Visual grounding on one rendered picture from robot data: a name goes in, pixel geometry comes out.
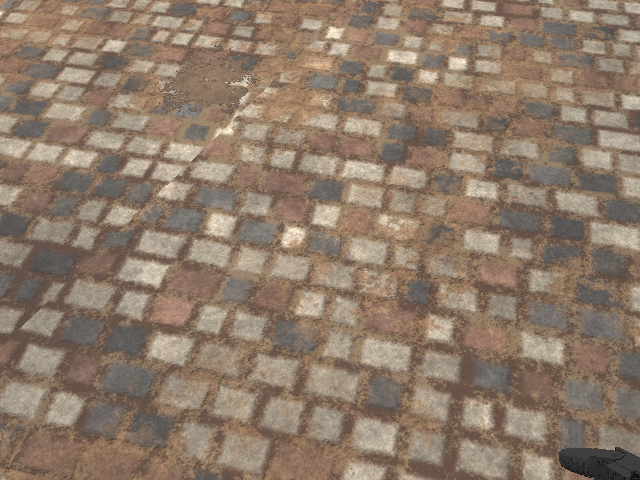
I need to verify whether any right robot hand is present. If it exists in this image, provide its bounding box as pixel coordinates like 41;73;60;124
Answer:
559;447;640;480

